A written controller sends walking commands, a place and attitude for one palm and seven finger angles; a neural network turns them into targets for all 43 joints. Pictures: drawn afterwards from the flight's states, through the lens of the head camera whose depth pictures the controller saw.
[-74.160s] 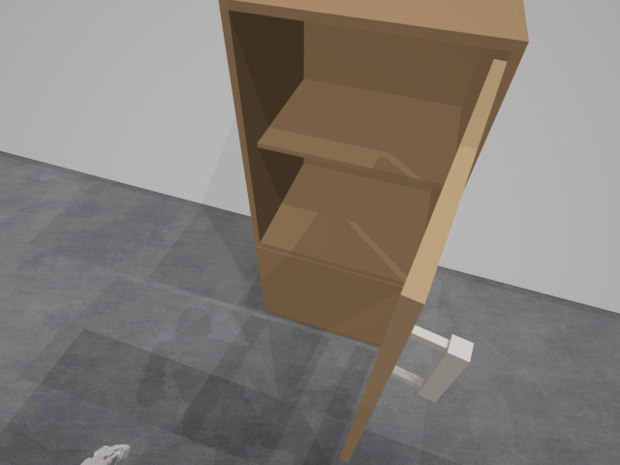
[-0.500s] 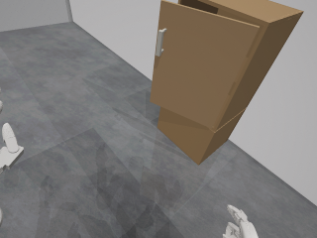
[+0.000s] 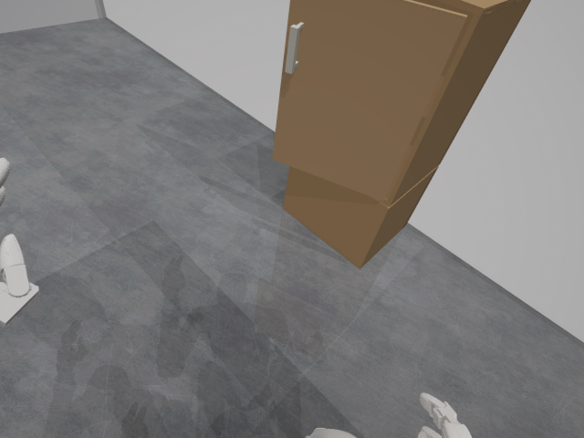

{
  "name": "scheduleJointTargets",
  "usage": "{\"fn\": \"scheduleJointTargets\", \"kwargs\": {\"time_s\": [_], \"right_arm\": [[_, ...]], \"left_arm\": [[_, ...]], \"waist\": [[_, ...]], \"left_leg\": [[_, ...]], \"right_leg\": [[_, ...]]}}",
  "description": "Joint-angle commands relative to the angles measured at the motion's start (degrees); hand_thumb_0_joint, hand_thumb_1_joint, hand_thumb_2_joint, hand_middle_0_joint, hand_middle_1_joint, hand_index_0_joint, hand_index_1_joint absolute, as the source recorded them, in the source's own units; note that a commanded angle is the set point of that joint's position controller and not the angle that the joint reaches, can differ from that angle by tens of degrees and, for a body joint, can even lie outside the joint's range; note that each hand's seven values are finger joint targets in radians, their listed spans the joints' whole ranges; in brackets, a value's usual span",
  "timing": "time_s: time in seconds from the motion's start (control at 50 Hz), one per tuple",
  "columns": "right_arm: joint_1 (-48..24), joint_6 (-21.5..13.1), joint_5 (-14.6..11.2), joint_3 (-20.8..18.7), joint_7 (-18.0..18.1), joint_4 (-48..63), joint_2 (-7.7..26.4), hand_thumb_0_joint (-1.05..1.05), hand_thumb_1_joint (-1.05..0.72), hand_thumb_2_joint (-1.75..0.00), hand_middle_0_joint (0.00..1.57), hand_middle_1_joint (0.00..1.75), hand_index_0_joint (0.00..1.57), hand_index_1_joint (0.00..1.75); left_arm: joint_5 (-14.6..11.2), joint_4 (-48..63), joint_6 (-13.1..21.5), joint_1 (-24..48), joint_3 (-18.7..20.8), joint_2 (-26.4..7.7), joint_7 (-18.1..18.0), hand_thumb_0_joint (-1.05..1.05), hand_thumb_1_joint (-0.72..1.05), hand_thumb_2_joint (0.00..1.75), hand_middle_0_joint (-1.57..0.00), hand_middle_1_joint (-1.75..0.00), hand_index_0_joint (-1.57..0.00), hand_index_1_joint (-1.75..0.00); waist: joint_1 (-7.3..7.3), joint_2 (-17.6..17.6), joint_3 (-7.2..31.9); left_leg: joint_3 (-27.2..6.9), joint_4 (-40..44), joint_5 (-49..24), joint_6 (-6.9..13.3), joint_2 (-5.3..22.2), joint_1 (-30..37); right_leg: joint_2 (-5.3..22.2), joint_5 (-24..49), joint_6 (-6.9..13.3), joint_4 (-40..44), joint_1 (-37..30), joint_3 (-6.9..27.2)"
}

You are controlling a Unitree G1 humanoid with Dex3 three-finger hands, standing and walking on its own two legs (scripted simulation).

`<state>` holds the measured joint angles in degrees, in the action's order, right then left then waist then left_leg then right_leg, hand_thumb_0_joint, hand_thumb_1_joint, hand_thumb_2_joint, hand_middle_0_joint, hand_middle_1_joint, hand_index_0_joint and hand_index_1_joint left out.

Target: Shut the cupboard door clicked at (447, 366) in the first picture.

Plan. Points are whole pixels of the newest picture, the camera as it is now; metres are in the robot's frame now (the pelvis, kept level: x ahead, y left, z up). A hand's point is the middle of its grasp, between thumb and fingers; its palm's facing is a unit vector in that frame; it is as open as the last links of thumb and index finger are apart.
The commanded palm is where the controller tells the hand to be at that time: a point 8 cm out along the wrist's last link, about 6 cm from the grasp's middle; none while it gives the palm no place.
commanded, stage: stop stepping back and stand still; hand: left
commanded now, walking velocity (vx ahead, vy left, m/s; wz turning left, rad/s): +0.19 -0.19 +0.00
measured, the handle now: (295, 47) +1.05 +0.00 +0.08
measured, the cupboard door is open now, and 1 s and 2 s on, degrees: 21 21 21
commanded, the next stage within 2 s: let the arm hang, fingers relaxed in 0.84 s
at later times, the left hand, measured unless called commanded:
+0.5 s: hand (46, 247) +0.26 +0.26 +0.18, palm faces +0.44 -0.80 -0.41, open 7.4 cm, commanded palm +0.18 +0.30 +0.19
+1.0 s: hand (81, 270) +0.27 +0.25 +0.12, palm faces +0.32 -0.82 -0.47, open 7.4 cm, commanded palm none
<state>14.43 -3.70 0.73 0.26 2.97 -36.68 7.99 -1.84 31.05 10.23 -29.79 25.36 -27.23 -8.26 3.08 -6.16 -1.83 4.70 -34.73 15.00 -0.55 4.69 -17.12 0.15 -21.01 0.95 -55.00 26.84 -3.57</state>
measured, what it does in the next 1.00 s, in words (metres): steps on the spot: right foot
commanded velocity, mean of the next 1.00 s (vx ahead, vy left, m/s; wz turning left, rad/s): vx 0.01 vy -0.01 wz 0.00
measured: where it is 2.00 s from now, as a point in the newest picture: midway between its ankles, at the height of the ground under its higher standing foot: outside the picture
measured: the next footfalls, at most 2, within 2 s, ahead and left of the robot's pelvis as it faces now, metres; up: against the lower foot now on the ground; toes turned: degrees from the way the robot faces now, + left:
right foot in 0.16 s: +0.06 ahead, -0.11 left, +0.00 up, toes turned -3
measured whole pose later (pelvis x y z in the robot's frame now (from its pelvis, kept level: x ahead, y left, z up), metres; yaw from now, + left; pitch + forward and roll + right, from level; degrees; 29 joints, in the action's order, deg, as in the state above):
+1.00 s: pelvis +0.06 -0.01 +0.00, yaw +2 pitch +1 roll -1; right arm 11.4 -3.1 -1.1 -0.6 0.9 -38.8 14.3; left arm -0.6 15.2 8.0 -24.7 15.3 -23.5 -5.9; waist -0.2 1.7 1.6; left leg 4.8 -32.7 14.7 0.7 2.5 -18.7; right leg -0.3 -19.4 1.0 -30.1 11.4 -4.7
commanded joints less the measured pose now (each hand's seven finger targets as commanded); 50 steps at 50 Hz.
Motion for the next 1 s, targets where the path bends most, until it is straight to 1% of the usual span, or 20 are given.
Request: {"fn": "scheduleJointTargets", "kwargs": {"time_s": [0.0,0.1,0.12,0.14,0.16,0.18,0.2,0.26,0.32,0.34,0.38,0.42,0.48,0.54,0.66,0.76,0.9,0.92,0.94,0.98], "right_arm": [[-6.95,-2.69,-0.24,-3.24,-0.54,8.83,10.46,0.00,-0.90,-0.90,0.20,0.30,0.20,0.30],[-4.87,-0.66,-0.76,-3.35,0.57,9.09,10.13,0.00,-0.90,-0.90,0.20,0.30,0.20,0.30],[-4.17,-0.34,-1.03,-3.17,0.64,8.88,9.78,0.00,-0.90,-0.90,0.20,0.30,0.20,0.30],[-4.08,0.17,-1.08,-3.14,0.64,9.00,9.27,0.00,-0.90,-0.90,0.20,0.30,0.20,0.30],[-4.69,0.05,-1.20,-2.99,0.86,8.84,9.51,0.00,-0.90,-0.90,0.20,0.30,0.20,0.30],[-5.99,-0.61,-0.75,-2.94,1.00,8.36,9.71,0.00,-0.90,-0.90,0.20,0.30,0.20,0.30],[-4.99,-1.24,-1.32,-3.09,0.82,7.11,8.93,0.00,-0.90,-0.90,0.20,0.30,0.20,0.30],[-7.70,-0.94,-1.20,-2.09,1.40,8.08,8.97,0.00,-0.90,-0.90,0.20,0.30,0.20,0.30],[-8.73,-1.89,-0.90,-2.03,2.19,7.98,9.11,0.00,-0.90,-0.90,0.20,0.30,0.20,0.30],[-8.16,-2.42,-0.91,-2.50,2.38,8.42,9.73,0.00,-0.90,-0.90,0.20,0.30,0.20,0.30],[-8.20,-3.15,-0.95,-3.22,2.07,10.05,11.21,0.00,-0.90,-0.90,0.20,0.30,0.20,0.30],[-8.14,-4.05,-0.05,-2.58,1.55,9.17,10.02,0.00,-0.90,-0.90,0.20,0.30,0.20,0.30],[-6.31,-4.25,-0.78,-2.18,0.92,9.08,9.69,0.00,-0.90,-0.90,0.20,0.30,0.20,0.30],[-4.84,-3.49,-1.84,-2.82,0.27,9.76,10.01,0.00,-0.90,-0.90,0.20,0.30,0.20,0.30],[-4.97,-0.79,-2.49,-2.69,0.66,10.15,10.06,0.00,-0.90,-0.90,0.20,0.30,0.20,0.30],[-6.45,-0.68,-2.35,-2.11,1.77,10.49,9.55,0.00,-0.90,-0.90,0.20,0.30,0.20,0.30],[-6.91,-0.68,-2.07,-1.94,1.99,10.19,9.41,0.00,-0.90,-0.90,0.20,0.30,0.20,0.30],[-11.59,-4.77,-1.94,-3.90,-3.37,1.65,16.45,0.00,-0.90,-0.90,0.20,0.30,0.20,0.30],[-7.30,-2.04,-1.62,-4.63,-3.94,0.39,19.36,0.00,-0.90,-0.90,0.20,0.30,0.20,0.30],[-6.07,-0.01,-1.10,-3.57,-3.69,0.16,16.78,0.00,-0.90,-0.90,0.20,0.30,0.20,0.30]], "left_arm": [[-0.17,18.59,6.40,-2.15,9.85,-10.37,-1.72,0.00,0.90,0.90,-0.20,-0.30,-0.20,-0.30],[-0.30,6.82,2.94,-2.26,8.36,-7.73,-2.67,0.00,0.90,0.90,-0.20,-0.30,-0.20,-0.30],[-0.20,3.53,1.97,-3.11,7.37,-6.69,-2.91,0.00,0.90,0.90,-0.20,-0.30,-0.20,-0.30],[-0.16,2.75,1.26,-1.33,6.25,-6.68,-3.15,0.00,0.90,0.90,-0.20,-0.30,-0.20,-0.30],[-0.43,2.05,1.12,0.33,6.87,-8.86,-3.59,0.00,0.90,0.90,-0.20,-0.30,-0.20,-0.30],[-0.69,2.84,2.08,3.45,6.99,-9.71,-3.87,0.00,0.90,0.90,-0.20,-0.30,-0.20,-0.30],[-0.58,1.18,1.97,3.40,5.61,-7.44,-3.94,0.00,0.90,0.90,-0.20,-0.30,-0.20,-0.30],[-0.05,6.56,2.04,4.94,3.49,-6.36,-3.99,0.00,0.90,0.90,-0.20,-0.30,-0.20,-0.30],[-0.07,15.28,3.63,10.29,3.90,-8.70,-4.08,0.00,0.90,0.90,-0.20,-0.30,-0.20,-0.30],[-0.18,17.31,4.32,10.10,3.89,-8.47,-3.92,0.00,0.90,0.90,-0.20,-0.30,-0.20,-0.30],[0.11,20.80,5.55,7.90,6.27,-9.77,-4.09,0.00,0.90,0.90,-0.20,-0.30,-0.20,-0.30],[-0.07,17.69,5.77,3.20,9.11,-11.16,-3.39,0.00,0.90,0.90,-0.20,-0.30,-0.20,-0.30],[-0.14,15.06,6.31,0.44,9.10,-9.23,-3.23,0.00,0.90,0.90,-0.20,-0.30,-0.20,-0.30],[-1.30,9.59,5.09,-6.44,8.74,-7.00,-2.51,0.00,0.90,0.90,-0.20,-0.30,-0.20,-0.30],[-2.37,5.33,2.71,-8.41,6.93,-6.23,-2.34,0.00,0.90,0.90,-0.20,-0.30,-0.20,-0.30],[-1.43,8.90,2.56,-2.38,5.98,-8.20,-2.69,0.00,0.90,0.90,-0.20,-0.30,-0.20,-0.30],[-0.84,10.58,3.13,-0.63,5.91,-7.95,-3.30,0.00,0.90,0.90,-0.20,-0.30,-0.20,-0.30],[2.26,-33.83,-4.15,3.56,-21.60,4.69,4.28,0.00,0.90,0.90,-0.20,-0.30,-0.20,-0.30],[2.45,-35.64,-9.41,5.37,-19.68,3.54,6.73,0.00,0.90,0.90,-0.20,-0.30,-0.20,-0.30],[2.63,-38.53,-10.44,6.33,-19.92,5.33,7.86,0.00,0.90,0.90,-0.20,-0.30,-0.20,-0.30]], "waist": [[-2.91,27.05,2.22],[-2.70,14.89,5.15],[-2.51,9.78,5.05],[-2.03,0.40,3.84],[-1.99,-6.12,2.29],[-2.32,-4.84,0.72],[-2.45,-6.87,5.52],[-2.65,-4.50,4.07],[-1.68,2.79,4.68],[-1.67,8.13,4.85],[-3.30,23.06,5.76],[-3.18,26.95,3.57],[-2.99,23.45,4.95],[-2.11,12.39,10.96],[-1.62,4.33,14.25],[-2.02,4.46,12.70],[-2.47,11.19,7.88],[-0.04,9.27,2.74],[-1.23,11.50,5.79],[-2.53,10.47,4.38]], "left_leg": [[-9.87,22.90,23.07,6.42,12.71,-9.68],[-3.53,10.36,23.80,3.20,8.07,-12.88],[-1.83,2.61,21.59,2.48,5.24,-13.63],[-0.64,-7.56,16.13,1.49,1.74,-18.48],[-0.82,-17.21,11.11,0.41,-1.36,-20.23],[-1.20,-22.32,11.95,-0.31,-1.21,-21.56],[-3.10,-22.44,13.43,-0.25,-0.78,-20.26],[-0.94,-9.79,9.04,0.24,-0.53,-10.86],[1.73,4.28,-5.05,0.55,-2.87,3.22],[-1.95,7.51,-6.97,1.29,-0.86,7.49],[-18.51,14.61,-11.71,5.98,10.42,10.42],[-20.21,20.54,-3.03,5.94,11.09,4.74],[-11.32,14.40,-14.61,4.30,8.40,5.52],[-5.23,8.25,-20.57,1.63,4.71,4.52],[-2.07,4.24,-24.01,1.00,2.56,4.70],[-1.89,4.31,-23.09,1.38,1.83,5.36],[-3.18,7.06,-13.04,1.49,1.46,4.34],[-3.09,1.18,-20.44,1.46,3.71,3.61],[-3.89,3.65,-16.42,1.81,3.98,2.49],[-5.30,5.57,-7.59,2.67,4.56,-1.96]], "right_leg": [[0.30,1.99,0.10,8.31,-9.07,-1.82],[-3.12,-3.94,1.26,25.70,-23.30,-4.76],[0.72,-6.69,3.55,30.07,-22.73,1.17],[8.93,-10.49,7.82,35.34,-22.79,15.85],[17.00,-2.94,11.34,40.09,-21.31,26.82],[19.27,14.73,12.98,39.26,-22.53,25.84],[18.53,16.25,12.45,36.93,-24.89,22.64],[14.74,25.72,10.12,31.67,-20.53,11.90],[10.24,17.18,5.18,28.35,-14.46,3.74],[8.48,13.48,3.20,24.52,-11.92,2.64],[1.48,0.27,-0.56,17.81,-6.64,0.62],[1.13,-4.69,-0.53,16.59,-8.85,1.72],[0.70,3.36,-0.75,26.67,-13.38,0.40],[2.16,22.41,-0.37,30.67,-22.19,2.54],[6.40,42.55,-0.09,27.15,-23.49,6.27],[6.70,41.99,-0.64,27.21,-22.11,5.67],[5.62,23.90,-0.18,31.35,-17.13,7.04],[8.11,25.63,1.17,25.19,-9.49,1.11],[8.12,21.13,0.36,27.23,-10.45,4.28],[6.46,11.19,0.01,27.03,-9.83,2.91]]}}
